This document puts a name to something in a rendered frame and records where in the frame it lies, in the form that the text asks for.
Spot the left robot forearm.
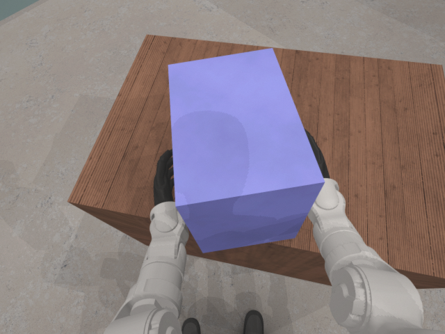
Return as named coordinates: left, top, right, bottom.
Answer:
left=112, top=201, right=189, bottom=322

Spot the robot right upper arm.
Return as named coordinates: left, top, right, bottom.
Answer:
left=330, top=264, right=445, bottom=334

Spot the pedestal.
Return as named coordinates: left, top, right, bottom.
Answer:
left=68, top=35, right=445, bottom=289

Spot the carton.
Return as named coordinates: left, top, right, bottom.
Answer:
left=168, top=48, right=325, bottom=253

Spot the robot left upper arm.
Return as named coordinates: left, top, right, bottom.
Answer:
left=104, top=308, right=182, bottom=334

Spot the robot right foot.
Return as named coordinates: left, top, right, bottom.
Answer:
left=243, top=310, right=264, bottom=334

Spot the robot left hand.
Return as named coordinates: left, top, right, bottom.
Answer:
left=154, top=149, right=175, bottom=206

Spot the robot right hand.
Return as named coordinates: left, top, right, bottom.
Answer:
left=305, top=129, right=330, bottom=178

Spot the robot foot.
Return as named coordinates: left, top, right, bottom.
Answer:
left=243, top=310, right=264, bottom=334
left=181, top=318, right=201, bottom=334

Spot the right robot forearm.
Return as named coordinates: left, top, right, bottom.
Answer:
left=308, top=178, right=423, bottom=325

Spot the robot left foot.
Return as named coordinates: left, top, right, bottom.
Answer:
left=181, top=318, right=201, bottom=334

